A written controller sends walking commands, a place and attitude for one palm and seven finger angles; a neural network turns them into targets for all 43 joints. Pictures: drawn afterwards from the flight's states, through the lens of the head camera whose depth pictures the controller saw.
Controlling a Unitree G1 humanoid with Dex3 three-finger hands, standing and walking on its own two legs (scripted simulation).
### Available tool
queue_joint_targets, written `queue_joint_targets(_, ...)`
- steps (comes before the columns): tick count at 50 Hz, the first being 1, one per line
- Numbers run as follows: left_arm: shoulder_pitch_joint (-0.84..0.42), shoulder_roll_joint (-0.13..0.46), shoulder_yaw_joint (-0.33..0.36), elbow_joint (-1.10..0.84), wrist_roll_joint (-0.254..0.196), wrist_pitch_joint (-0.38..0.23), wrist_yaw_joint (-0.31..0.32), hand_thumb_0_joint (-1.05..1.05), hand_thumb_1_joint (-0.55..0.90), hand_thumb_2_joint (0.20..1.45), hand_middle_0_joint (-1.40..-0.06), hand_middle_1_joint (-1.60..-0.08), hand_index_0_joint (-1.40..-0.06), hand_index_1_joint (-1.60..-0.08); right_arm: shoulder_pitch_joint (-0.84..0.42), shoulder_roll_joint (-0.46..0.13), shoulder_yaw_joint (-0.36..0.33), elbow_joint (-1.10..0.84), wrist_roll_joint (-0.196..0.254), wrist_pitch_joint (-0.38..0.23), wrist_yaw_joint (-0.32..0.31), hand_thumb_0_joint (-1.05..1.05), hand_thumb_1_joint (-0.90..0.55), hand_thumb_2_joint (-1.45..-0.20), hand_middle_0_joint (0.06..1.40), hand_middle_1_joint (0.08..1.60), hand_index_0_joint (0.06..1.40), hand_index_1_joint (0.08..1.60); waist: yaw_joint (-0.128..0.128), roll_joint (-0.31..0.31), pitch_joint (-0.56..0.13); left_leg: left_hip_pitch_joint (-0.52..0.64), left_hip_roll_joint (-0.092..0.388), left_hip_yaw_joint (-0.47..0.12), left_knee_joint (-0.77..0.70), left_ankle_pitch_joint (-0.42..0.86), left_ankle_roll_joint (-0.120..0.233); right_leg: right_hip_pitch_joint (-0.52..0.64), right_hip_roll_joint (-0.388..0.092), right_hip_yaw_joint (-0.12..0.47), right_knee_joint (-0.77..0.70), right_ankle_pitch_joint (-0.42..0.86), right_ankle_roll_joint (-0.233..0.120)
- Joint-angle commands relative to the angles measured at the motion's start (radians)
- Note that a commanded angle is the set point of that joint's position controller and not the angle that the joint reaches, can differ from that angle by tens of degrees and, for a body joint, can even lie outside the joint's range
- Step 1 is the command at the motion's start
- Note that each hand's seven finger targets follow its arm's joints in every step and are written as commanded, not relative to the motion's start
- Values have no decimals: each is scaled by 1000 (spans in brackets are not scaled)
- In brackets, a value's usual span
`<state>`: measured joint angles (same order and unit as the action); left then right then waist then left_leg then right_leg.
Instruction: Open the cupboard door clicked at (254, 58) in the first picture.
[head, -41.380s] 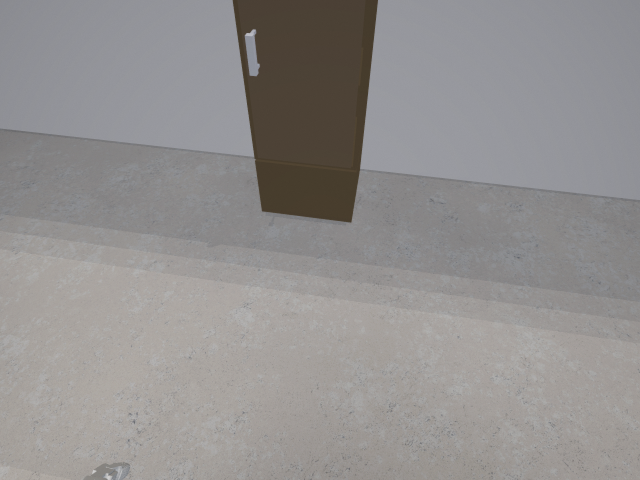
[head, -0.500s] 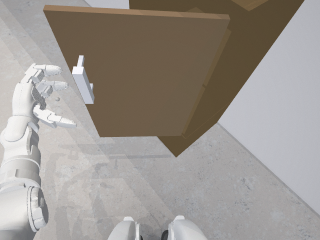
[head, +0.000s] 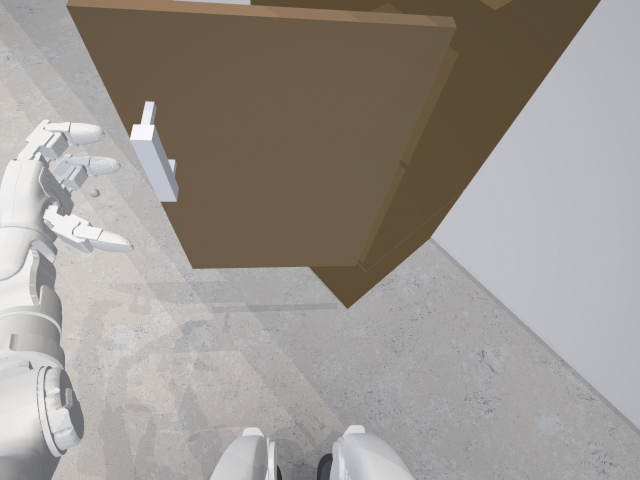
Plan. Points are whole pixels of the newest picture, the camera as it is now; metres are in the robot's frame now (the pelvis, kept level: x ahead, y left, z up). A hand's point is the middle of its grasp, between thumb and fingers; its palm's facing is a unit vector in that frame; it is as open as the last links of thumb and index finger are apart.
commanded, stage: slide the fingers in behind the handle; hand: left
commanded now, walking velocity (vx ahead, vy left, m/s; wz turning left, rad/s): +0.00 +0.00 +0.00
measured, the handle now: (159, 153) +0.51 +0.20 +0.05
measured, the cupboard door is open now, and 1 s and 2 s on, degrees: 52 52 53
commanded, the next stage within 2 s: close the thumb around the handle in 1.56 s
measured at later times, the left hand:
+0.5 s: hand (124, 189) +0.45 +0.23 +0.05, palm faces +0.02 -1.00 -0.01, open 14.0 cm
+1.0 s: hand (156, 187) +0.45 +0.20 +0.05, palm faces +0.02 -1.00 -0.01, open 14.0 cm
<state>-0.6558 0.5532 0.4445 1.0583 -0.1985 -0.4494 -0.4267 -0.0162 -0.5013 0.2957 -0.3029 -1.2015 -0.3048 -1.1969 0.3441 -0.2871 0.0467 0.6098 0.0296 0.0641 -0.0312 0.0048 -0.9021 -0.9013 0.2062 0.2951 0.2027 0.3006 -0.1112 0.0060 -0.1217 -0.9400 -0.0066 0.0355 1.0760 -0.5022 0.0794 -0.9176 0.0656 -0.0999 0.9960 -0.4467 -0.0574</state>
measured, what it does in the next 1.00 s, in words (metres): stands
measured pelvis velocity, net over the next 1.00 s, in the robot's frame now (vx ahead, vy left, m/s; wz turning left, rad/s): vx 0.00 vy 0.01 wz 0.00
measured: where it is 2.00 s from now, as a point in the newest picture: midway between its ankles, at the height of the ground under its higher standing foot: outside the picture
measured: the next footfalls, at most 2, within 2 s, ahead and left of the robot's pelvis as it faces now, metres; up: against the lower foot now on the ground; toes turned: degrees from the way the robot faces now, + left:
none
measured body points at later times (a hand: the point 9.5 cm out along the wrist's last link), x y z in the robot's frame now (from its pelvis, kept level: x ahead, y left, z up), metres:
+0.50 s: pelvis +0.00 +0.01 +0.00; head +0.11 +0.04 +0.44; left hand +0.44 +0.29 +0.05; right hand +0.05 -0.25 -0.11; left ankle +0.00 +0.07 -0.66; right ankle +0.01 -0.09 -0.66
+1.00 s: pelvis +0.00 +0.01 +0.00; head +0.11 +0.03 +0.44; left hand +0.45 +0.25 +0.05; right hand +0.05 -0.25 -0.11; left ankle +0.00 +0.07 -0.66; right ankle +0.01 -0.09 -0.66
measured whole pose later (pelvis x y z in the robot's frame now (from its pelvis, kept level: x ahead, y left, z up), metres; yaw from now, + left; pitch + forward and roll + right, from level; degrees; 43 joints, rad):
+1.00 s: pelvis +0.00 +0.01 +0.00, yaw +0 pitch +21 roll -3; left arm -0.67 0.38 0.30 1.01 -0.15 -0.48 -0.21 -0.02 -0.50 0.30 -0.30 -1.20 -0.30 -1.20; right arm 0.34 -0.26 0.03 0.62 0.01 0.08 0.01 0.00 -0.90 -0.90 0.21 0.29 0.20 0.30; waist -0.12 0.02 -0.14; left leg -0.93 -0.02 0.05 1.08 -0.51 0.09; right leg -0.91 0.05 -0.09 1.01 -0.46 -0.04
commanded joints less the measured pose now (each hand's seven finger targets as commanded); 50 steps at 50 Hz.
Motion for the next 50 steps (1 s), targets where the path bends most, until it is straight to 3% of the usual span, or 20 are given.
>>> queue_joint_targets(1,-376,245,9,-238,-29,-64,7,0,-500,300,-300,-1200,-300,-1200,117,-172,-73,-75,0,-24,-10,0,-900,-900,200,300,200,300,-2,153,-449,335,31,-109,-118,462,-47,186,-13,91,-89,308,22)
queue_joint_targets(4,-342,251,23,-219,-25,-55,20,0,-500,300,-300,-1200,-300,-1200,121,-175,-76,-68,1,-19,-9,0,-900,-900,200,300,200,300,2,133,-444,343,35,-113,-122,474,-53,177,-13,86,-93,305,26)
queue_joint_targets(5,-353,206,-14,-220,-26,-50,22,0,-500,300,-300,-1200,-300,-1200,115,-169,-73,-71,1,-19,-6,0,-900,-900,200,300,200,300,-7,137,-428,344,36,-114,-126,462,-53,163,-13,82,-95,295,27)
queue_joint_targets(8,-326,232,20,-258,-24,-53,46,0,-500,300,-300,-1200,-300,-1200,124,-174,-80,-73,-2,-16,-3,0,-900,-900,200,300,200,300,14,142,-465,389,41,-125,-128,529,-64,165,-12,76,-89,310,25)
queue_joint_targets(11,-306,181,-15,-282,-23,-50,72,0,-500,300,-300,-1200,-300,-1200,120,-165,-80,-81,-1,-12,3,0,-900,-900,200,300,200,300,8,141,-442,401,43,-127,-133,560,-70,152,-9,68,-91,314,24)
queue_joint_targets(15,-325,165,-21,-239,-8,-47,103,0,-500,300,-300,-1200,-300,-1200,114,-165,-79,-78,-1,-7,4,0,-900,-900,200,300,200,300,-2,98,-378,346,40,-124,-147,444,-65,141,-13,69,-99,262,27)
queue_joint_targets(18,-371,180,-14,-260,4,-70,123,0,-500,300,-300,-1200,-300,-1200,117,-168,-80,-75,-6,-8,3,0,-900,-900,200,300,200,300,1,126,-414,381,42,-135,-143,464,-75,127,-12,70,-88,257,23)
queue_joint_targets(19,-381,135,-56,-267,7,-75,124,0,-500,300,-300,-1200,-300,-1200,113,-163,-78,-77,-5,-10,6,0,-900,-900,200,300,200,300,-8,156,-427,407,43,-140,-142,470,-80,106,-13,69,-88,247,24)
queue_joint_targets(22,-395,126,-59,-282,6,-89,132,0,-500,300,-300,-1200,-300,-1200,118,-165,-83,-63,-10,-11,9,0,-900,-900,200,300,200,300,-8,153,-467,455,49,-153,-132,534,-90,96,-11,62,-81,263,24)
queue_joint_targets(24,-334,128,-47,-265,3,-81,135,0,-500,300,-300,-1200,-300,-1200,117,-165,-85,-66,-8,-6,11,0,-900,-900,200,300,200,300,4,137,-459,449,50,-151,-136,551,-94,111,-11,61,-84,272,23)
queue_joint_targets(26,-345,70,-93,-254,-1,-70,136,0,-500,300,-300,-1200,-300,-1200,116,-158,-81,-69,-6,-5,14,0,-900,-900,200,300,200,300,-9,123,-430,428,47,-149,-135,551,-88,109,-11,58,-85,278,24)
queue_joint_targets(27,-327,105,-56,-239,1,-64,144,0,-500,300,-300,-1200,-300,-1200,119,-163,-83,-66,-6,-1,14,0,-900,-900,200,300,200,300,2,102,-425,409,47,-145,-138,539,-87,119,-11,58,-86,278,25)
queue_joint_targets(30,-346,92,-67,-250,5,-63,160,0,-500,300,-300,-1200,-300,-1200,111,-158,-81,-74,-6,0,14,0,-900,-900,200,300,200,300,-3,95,-413,379,40,-136,-145,478,-79,134,-14,62,-90,269,25)
queue_joint_targets(32,-370,89,-75,-294,11,-82,170,0,-500,300,-300,-1200,-300,-1200,108,-155,-82,-74,-8,-2,17,0,-900,-900,200,300,200,300,2,136,-447,416,41,-140,-140,507,-85,128,-13,65,-84,273,23)
queue_joint_targets(36,-385,66,-87,-230,14,-87,186,0,-500,300,-300,-1200,-300,-1200,110,-157,-81,-61,-10,-3,17,0,-900,-900,200,300,200,300,-21,71,-388,360,38,-141,-134,441,-75,112,-13,64,-84,249,25)
queue_joint_targets(37,-402,74,-87,-225,23,-90,188,0,-500,300,-300,-1200,-300,-1200,108,-157,-80,-61,-9,-3,17,0,-900,-900,200,300,200,300,-18,86,-388,354,38,-139,-140,426,-76,110,-14,67,-84,240,24)
queue_joint_targets(39,-427,37,-116,-260,23,-99,189,0,-500,300,-300,-1200,-300,-1200,104,-151,-81,-64,-12,-7,19,0,-900,-900,200,300,200,300,-15,141,-435,402,37,-144,-138,444,-81,102,-16,66,-80,241,22)
queue_joint_targets(47,-401,49,-96,-253,31,-99,221,0,-500,300,-300,-1200,-300,-1200,108,-153,-84,-60,-14,-2,24,0,-900,-900,200,300,200,300,-8,110,-449,397,37,-140,-130,487,-81,120,-15,66,-75,276,23)
queue_joint_targets(48,-393,1,-131,-262,27,-98,223,0,-500,300,-300,-1200,-300,-1200,101,-144,-83,-66,-13,-3,27,0,-900,-900,200,300,200,300,-11,115,-454,401,34,-135,-130,486,-80,124,-16,67,-77,280,25)
queue_joint_targets(50,-364,43,-86,-272,26,-96,237,0,-500,300,-300,-1200,-300,-1200,108,-149,-87,-65,-15,-2,29,0,-900,-900,200,300,200,300,2,88,-459,383,33,-128,-129,493,-79,156,-15,70,-76,302,24)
